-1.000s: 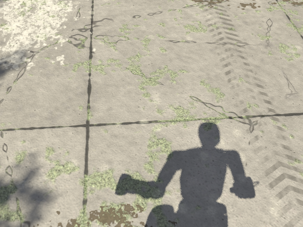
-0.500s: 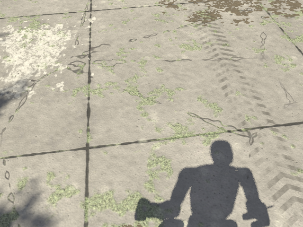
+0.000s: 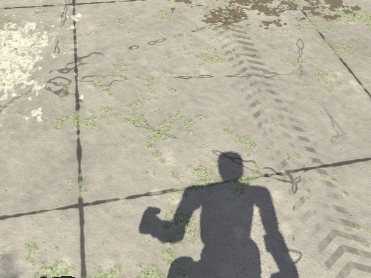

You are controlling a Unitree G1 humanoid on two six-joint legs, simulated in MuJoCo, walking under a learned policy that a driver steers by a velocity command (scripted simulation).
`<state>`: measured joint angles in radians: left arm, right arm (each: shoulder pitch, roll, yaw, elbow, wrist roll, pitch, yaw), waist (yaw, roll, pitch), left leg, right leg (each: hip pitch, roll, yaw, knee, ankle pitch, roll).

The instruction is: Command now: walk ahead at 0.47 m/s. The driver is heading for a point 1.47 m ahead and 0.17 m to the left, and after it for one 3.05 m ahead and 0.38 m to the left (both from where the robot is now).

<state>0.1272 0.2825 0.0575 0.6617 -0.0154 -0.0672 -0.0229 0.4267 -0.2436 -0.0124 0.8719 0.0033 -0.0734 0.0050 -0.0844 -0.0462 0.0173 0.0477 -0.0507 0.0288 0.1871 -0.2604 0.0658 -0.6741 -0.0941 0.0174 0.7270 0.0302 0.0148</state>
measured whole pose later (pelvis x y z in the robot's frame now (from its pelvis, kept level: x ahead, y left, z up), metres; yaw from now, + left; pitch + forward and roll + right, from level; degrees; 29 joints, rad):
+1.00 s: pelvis +0.58 +0.03 +0.00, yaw +0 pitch +1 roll +1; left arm 0.15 0.30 0.05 0.79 0.00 -0.06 0.00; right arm 0.34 -0.27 -0.04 0.83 0.00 -0.09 0.02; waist -0.05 -0.05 0.02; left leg -0.11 -0.06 0.05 0.24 -0.16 0.07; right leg -0.66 -0.12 0.04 0.87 -0.10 0.01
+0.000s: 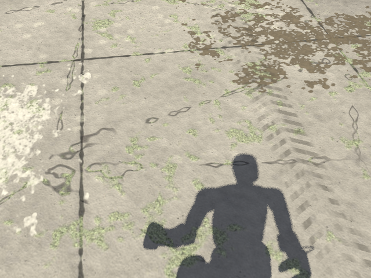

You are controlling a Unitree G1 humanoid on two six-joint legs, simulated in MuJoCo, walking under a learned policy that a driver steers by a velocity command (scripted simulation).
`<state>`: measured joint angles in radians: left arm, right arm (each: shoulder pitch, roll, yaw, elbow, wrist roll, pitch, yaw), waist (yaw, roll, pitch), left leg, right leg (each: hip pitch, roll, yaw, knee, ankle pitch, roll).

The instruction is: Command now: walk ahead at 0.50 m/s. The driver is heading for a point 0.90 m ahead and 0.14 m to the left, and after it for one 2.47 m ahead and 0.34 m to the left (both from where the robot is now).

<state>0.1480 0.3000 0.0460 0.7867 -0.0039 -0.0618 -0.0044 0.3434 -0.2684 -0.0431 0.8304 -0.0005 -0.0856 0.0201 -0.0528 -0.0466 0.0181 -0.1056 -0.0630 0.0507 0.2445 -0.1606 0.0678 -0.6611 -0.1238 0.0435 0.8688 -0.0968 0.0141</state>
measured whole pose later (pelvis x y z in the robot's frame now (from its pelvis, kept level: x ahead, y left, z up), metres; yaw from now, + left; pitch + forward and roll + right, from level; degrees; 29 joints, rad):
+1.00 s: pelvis +0.56 +0.00 +0.00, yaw +0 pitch +1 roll +1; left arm 0.20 0.30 0.06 0.88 -0.01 -0.07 0.00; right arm 0.29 -0.26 -0.05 0.85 0.00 -0.09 0.03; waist -0.03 -0.04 0.03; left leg -0.19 -0.05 0.06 0.32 -0.14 0.07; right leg -0.58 -0.12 0.04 1.04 -0.24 -0.01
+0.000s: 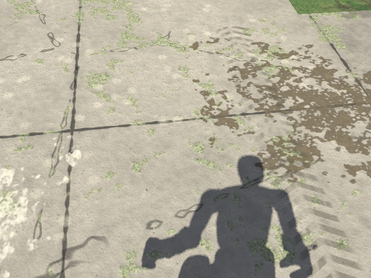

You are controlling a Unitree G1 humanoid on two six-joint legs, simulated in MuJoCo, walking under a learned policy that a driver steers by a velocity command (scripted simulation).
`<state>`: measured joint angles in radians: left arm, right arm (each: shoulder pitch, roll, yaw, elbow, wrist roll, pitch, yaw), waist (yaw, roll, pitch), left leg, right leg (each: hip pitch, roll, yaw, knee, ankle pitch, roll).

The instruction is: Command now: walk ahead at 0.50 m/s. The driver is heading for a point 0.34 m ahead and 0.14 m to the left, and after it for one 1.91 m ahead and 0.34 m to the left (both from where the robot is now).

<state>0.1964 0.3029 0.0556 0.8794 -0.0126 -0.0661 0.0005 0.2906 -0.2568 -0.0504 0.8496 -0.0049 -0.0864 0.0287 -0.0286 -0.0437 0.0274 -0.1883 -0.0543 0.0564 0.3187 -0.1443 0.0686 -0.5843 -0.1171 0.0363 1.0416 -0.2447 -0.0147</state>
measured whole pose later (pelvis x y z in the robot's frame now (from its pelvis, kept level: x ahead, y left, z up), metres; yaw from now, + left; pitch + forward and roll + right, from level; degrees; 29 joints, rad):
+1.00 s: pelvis +0.51 +0.07 +0.00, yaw +22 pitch +0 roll +0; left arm 0.19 0.30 0.07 0.94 -0.03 -0.09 -0.01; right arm 0.24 -0.25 -0.07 0.80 0.00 -0.06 0.03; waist -0.01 -0.03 0.05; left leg -0.26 -0.05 0.05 0.41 -0.17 0.07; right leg -0.50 -0.13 0.01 1.13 -0.33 -0.02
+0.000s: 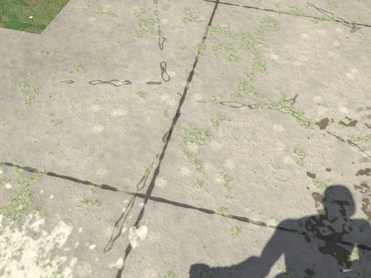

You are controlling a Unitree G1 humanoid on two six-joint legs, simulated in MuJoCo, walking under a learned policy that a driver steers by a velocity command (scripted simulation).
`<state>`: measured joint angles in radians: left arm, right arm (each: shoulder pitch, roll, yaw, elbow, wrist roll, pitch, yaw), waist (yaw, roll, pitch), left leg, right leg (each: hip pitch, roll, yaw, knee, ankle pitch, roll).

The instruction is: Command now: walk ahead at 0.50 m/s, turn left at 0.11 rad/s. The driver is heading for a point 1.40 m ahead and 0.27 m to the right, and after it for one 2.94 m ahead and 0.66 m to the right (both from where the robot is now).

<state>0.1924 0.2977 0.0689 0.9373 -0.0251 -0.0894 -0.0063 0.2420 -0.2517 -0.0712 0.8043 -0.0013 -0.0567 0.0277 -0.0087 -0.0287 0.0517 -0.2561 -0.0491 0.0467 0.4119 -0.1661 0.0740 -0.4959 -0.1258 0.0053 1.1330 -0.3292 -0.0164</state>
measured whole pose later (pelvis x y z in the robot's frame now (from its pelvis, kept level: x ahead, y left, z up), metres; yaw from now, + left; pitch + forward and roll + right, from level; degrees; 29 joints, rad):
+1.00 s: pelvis +0.58 -0.02 -0.01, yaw +0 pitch +1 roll -1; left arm 0.31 0.28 0.05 1.00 -0.03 -0.08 0.00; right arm 0.11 -0.25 -0.06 0.86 0.01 -0.09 0.03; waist 0.02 -0.02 0.04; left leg -0.40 -0.01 0.05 0.52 -0.15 0.05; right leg -0.29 -0.01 0.03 1.11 -0.44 -0.04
